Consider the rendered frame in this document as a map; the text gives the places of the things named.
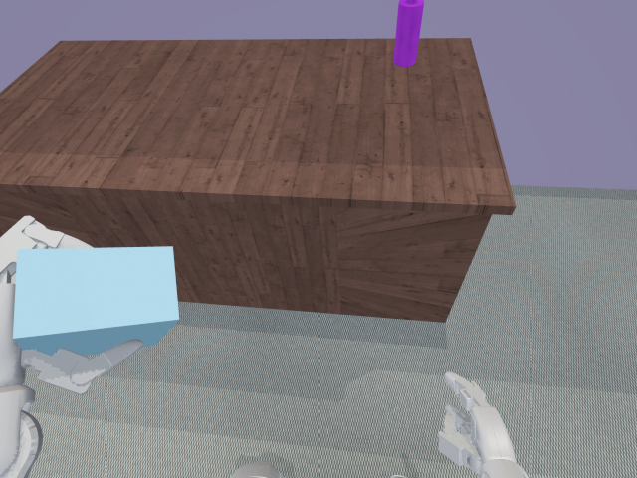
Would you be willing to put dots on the robot left hand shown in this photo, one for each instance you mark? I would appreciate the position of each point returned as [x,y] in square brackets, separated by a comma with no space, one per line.
[65,369]

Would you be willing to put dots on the sponge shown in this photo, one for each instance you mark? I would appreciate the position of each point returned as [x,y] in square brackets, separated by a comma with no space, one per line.
[88,300]

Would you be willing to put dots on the robot right hand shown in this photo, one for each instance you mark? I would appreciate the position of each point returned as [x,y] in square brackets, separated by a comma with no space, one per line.
[483,435]

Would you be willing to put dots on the table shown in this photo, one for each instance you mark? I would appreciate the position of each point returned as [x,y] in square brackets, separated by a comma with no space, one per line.
[307,175]

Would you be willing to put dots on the robot left forearm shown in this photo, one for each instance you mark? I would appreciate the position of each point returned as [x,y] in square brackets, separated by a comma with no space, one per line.
[21,435]

